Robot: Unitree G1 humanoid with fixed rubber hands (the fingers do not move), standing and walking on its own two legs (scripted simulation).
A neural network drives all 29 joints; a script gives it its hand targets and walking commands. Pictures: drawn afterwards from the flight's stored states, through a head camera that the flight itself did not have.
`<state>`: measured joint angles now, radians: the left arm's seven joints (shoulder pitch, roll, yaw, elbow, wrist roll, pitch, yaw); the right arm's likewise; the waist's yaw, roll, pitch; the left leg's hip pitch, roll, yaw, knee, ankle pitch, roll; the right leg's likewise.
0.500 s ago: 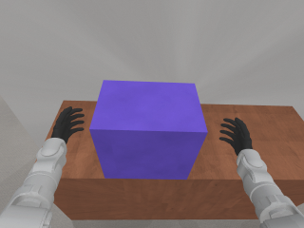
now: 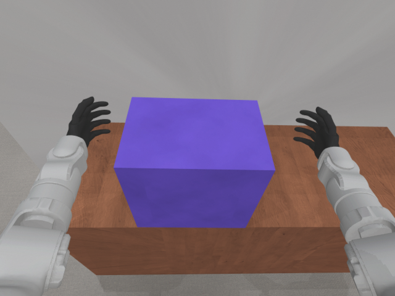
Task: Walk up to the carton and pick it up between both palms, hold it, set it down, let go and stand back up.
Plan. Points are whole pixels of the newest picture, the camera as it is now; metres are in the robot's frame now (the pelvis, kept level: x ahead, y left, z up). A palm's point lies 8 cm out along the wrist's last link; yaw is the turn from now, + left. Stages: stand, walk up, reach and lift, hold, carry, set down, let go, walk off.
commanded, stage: reach and lift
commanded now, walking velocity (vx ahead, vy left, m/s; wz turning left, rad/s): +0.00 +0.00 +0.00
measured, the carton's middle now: (193, 167) +0.45 +0.02 -0.05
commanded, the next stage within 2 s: none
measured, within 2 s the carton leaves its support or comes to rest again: neither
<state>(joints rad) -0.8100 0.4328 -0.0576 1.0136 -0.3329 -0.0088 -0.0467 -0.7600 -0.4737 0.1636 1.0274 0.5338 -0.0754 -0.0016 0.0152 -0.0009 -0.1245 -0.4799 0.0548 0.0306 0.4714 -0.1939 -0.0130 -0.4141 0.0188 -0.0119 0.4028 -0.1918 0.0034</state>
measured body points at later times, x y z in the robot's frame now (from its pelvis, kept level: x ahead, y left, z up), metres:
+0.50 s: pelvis +0.00 +0.00 +0.00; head +0.07 +0.01 +0.44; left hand +0.47 +0.26 +0.12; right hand +0.47 -0.25 +0.13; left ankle +0.01 +0.12 -0.74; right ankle -0.01 -0.12 -0.74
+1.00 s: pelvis -0.02 +0.00 -0.04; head +0.11 +0.01 +0.39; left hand +0.46 +0.24 +0.01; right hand +0.46 -0.25 +0.01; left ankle +0.01 +0.12 -0.74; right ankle -0.01 -0.12 -0.74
